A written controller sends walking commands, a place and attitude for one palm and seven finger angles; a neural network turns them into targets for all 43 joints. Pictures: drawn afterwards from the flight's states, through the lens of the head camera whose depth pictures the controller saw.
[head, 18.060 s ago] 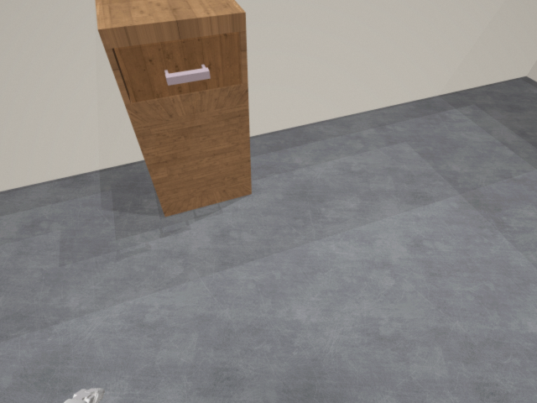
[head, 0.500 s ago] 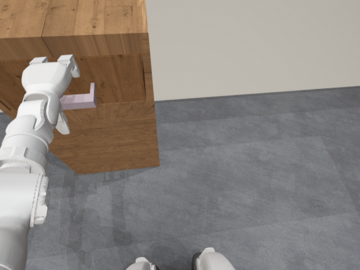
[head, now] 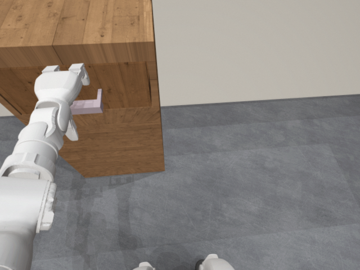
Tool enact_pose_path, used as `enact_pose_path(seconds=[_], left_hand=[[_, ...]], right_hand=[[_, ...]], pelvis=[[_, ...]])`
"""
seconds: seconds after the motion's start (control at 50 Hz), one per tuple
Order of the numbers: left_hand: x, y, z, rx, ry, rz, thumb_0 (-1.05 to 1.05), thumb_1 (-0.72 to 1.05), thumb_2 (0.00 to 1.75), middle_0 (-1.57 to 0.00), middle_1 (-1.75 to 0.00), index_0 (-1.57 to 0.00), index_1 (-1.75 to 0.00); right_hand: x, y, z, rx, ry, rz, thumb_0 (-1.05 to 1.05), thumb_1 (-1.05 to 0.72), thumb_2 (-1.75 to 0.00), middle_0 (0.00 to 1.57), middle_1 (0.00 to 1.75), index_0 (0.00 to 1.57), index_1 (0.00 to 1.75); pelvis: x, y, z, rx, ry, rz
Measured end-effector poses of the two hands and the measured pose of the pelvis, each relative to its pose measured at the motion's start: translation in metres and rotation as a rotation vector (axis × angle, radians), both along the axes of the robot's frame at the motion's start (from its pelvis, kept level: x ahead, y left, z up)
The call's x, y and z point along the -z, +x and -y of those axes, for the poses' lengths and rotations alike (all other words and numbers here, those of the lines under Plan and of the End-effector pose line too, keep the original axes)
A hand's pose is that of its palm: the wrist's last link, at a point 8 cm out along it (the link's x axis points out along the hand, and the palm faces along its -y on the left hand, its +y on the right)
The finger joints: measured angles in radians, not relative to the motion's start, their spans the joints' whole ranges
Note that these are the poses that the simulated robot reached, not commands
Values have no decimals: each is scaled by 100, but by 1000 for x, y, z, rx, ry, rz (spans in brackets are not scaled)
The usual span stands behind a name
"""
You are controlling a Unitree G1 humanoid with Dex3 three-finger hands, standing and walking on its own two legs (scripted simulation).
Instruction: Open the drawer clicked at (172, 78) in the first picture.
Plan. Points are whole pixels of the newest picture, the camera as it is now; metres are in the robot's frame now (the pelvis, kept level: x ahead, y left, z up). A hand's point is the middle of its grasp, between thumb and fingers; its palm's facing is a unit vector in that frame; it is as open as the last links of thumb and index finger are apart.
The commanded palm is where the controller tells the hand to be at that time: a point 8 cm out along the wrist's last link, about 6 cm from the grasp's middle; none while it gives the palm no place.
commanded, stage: move the hooked fingers above the handle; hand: left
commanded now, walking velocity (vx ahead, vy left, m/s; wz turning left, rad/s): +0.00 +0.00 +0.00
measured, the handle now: (75, 100) +0.55 +0.25 -0.03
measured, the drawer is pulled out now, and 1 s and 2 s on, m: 0.00 0.00 0.00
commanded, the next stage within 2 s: lower the fingers behind the handle in 0.08 s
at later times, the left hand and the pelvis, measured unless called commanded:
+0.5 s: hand (71, 111) +0.49 +0.24 +0.01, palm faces -0.11 -0.04 -0.99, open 13.9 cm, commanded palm +0.49 +0.24 +0.06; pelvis +0.00 +0.00 -0.01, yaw +0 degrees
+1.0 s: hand (73, 117) +0.49 +0.25 -0.03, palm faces -0.11 -0.04 -0.99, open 13.9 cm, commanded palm +0.49 +0.24 +0.03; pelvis -0.01 +0.01 -0.02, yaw -1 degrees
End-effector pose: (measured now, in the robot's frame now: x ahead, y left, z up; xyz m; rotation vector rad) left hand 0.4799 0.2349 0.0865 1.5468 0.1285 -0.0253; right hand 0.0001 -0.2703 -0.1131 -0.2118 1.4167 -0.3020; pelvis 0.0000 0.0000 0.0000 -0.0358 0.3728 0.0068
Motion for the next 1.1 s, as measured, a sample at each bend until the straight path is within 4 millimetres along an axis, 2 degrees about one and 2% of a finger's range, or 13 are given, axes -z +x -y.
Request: enact_pose_path(seconds=[0.12, 0.28, 0.58, 0.84, 1.1], left_hand=[[0, -1, -2, -3, -6, 3, 0, -49, 30, -32, -120, -32, -120], [2, -6, -8, -17, -2, -8, 0, -49, 30, -32, -120, -32, -120], [26, -5, -8, 4, -8, 2, 0, -49, 30, -32, -120, -32, -120], [43, -2, -7, 15, -16, -17, 0, -49, 30, -32, -120, -32, -120], [64, -5, -14, 1, -13, -18, 0, -49, 30, -32, -120, -32, -120]], right_hand=[[-2, 2, 7, -5, -16, 3, 0, -90, -90, 20, 30, 20, 30], [-2, -5, 10, 1, -15, -26, 0, -90, -90, 20, 30, 20, 30], [5, -22, 8, 5, -27, -66, 0, -90, -90, 20, 30, 20, 30], [11, -35, -3, 16, -22, -94, 0, -90, -90, 20, 30, 20, 30], [19, -40, -7, 12, -24, -108, 0, -90, -90, 20, 30, 20, 30]], pelvis=[[0, 1, 3, 1, 2, -1], [-1, 1, 5, 1, 3, 2], [10, -6, 3, 0, -2, -37], [18, -9, -3, 3, -11, -60], [28, -13, -7, 2, -21, -85]])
